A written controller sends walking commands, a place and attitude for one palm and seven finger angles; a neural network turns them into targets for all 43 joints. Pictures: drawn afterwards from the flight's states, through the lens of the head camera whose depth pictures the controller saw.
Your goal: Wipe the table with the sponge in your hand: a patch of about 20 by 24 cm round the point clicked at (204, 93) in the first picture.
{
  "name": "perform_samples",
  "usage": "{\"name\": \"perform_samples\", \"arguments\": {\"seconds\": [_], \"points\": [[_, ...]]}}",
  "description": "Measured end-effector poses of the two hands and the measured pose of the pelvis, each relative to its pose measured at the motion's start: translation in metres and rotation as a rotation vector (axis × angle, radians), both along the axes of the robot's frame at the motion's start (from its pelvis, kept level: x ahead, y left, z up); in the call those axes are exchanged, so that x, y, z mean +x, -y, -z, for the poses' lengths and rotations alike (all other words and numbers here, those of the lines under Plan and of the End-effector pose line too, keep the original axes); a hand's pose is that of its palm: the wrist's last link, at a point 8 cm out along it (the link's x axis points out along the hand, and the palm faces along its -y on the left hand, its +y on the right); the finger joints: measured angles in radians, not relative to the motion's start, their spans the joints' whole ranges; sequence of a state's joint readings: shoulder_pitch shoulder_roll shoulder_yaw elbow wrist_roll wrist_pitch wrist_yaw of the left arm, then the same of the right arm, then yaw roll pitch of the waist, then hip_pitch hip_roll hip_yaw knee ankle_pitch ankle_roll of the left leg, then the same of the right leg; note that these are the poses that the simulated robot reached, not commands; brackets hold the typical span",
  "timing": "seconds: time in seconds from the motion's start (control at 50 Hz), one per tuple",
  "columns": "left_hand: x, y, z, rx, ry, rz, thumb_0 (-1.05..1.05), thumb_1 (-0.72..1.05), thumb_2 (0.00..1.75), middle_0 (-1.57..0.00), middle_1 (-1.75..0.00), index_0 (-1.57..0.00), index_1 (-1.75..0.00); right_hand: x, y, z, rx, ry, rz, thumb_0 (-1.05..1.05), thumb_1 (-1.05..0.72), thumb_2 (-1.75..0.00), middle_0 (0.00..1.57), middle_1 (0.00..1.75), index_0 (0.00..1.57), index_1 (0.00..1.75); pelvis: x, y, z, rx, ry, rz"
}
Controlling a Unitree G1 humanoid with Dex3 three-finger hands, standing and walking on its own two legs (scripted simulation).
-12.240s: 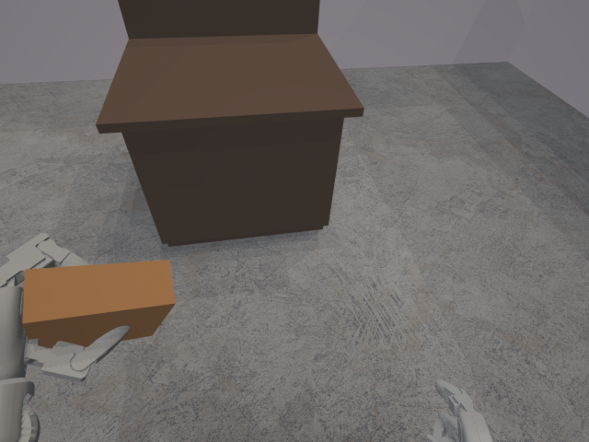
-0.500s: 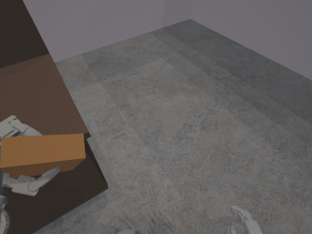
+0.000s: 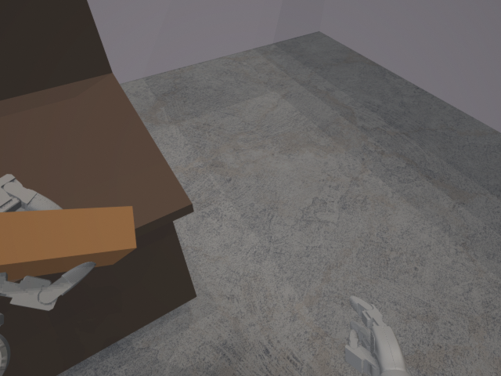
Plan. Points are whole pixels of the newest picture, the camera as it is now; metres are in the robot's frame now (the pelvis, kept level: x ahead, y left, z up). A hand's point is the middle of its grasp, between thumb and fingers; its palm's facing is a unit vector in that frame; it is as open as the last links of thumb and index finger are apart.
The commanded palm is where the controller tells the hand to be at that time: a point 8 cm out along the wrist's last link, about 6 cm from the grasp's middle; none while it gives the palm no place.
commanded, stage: shuffle to correct the standing spot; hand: left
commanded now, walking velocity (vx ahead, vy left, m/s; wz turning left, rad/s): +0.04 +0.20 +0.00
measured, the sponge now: (85, 242) +0.23 +0.21 +0.17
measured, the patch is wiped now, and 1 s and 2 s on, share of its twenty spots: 0.00 0.00 0.00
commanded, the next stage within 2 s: none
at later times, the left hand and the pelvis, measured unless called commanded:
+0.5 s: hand out of the picture +0.19 +0.37 +0.19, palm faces +0.39 -0.80 -0.46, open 9.2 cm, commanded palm +0.13 +0.41 +0.19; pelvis -0.03 +0.13 +0.00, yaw +1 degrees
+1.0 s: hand out of the picture +0.14 +0.51 +0.20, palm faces +0.42 -0.80 -0.43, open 9.2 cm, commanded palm +0.07 +0.55 +0.19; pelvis -0.07 +0.26 +0.00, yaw +4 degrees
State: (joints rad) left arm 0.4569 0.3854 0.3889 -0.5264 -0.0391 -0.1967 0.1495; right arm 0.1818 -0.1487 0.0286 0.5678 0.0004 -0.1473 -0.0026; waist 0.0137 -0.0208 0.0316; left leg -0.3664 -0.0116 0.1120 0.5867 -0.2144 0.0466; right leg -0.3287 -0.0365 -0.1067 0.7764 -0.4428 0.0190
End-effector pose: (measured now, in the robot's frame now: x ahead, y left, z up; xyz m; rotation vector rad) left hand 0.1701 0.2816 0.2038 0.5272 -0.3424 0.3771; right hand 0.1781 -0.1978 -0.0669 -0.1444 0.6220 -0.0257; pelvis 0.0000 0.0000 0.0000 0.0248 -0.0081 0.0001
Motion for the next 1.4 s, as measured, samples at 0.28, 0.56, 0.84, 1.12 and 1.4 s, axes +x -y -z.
{"name": "perform_samples", "arguments": {"seconds": [0.28,0.56,0.84,1.12,1.4], "points": [[-0.016,-0.076,0.015,-0.053,-0.077,-0.071,-0.01,-0.41,1.00,-0.84,-1.33,-0.84,-1.33,-0.047,-0.026,0.007,-0.114,-0.184,0.038,0.02,-0.91,-0.90,0.20,0.30,0.20,0.30,-0.011,-0.065,-0.012,0.019,0.000,-0.022],[-0.034,-0.131,-0.015,0.090,0.027,0.050,-0.01,-0.41,1.00,-0.84,-1.33,-0.84,-1.33,-0.057,-0.119,0.011,-0.035,-0.074,0.048,0.02,-0.91,-0.90,0.20,0.30,0.20,0.30,-0.032,-0.138,0.002,-0.002,-0.003,-0.006],[-0.061,-0.226,0.028,-0.111,-0.067,-0.069,-0.01,-0.41,1.00,-0.84,-1.33,-0.84,-1.33,-0.085,-0.176,0.008,-0.133,-0.162,0.041,0.02,-0.91,-0.90,0.20,0.30,0.20,0.30,-0.050,-0.217,-0.006,0.004,0.025,-0.038],[-0.097,-0.290,-0.026,0.104,0.016,-0.027,-0.01,-0.41,1.00,-0.84,-1.33,-0.84,-1.33,-0.089,-0.276,0.016,-0.016,-0.083,-0.004,0.02,-0.91,-0.90,0.20,0.30,0.20,0.30,-0.074,-0.285,0.001,-0.008,-0.012,-0.063],[-0.140,-0.366,0.028,-0.148,-0.078,-0.180,-0.01,-0.41,0.99,-0.84,-1.33,-0.84,-1.32,-0.102,-0.323,0.002,-0.162,-0.160,-0.086,0.02,-0.91,-0.90,0.20,0.30,0.20,0.30,-0.096,-0.346,-0.012,0.021,0.026,-0.139]]}}
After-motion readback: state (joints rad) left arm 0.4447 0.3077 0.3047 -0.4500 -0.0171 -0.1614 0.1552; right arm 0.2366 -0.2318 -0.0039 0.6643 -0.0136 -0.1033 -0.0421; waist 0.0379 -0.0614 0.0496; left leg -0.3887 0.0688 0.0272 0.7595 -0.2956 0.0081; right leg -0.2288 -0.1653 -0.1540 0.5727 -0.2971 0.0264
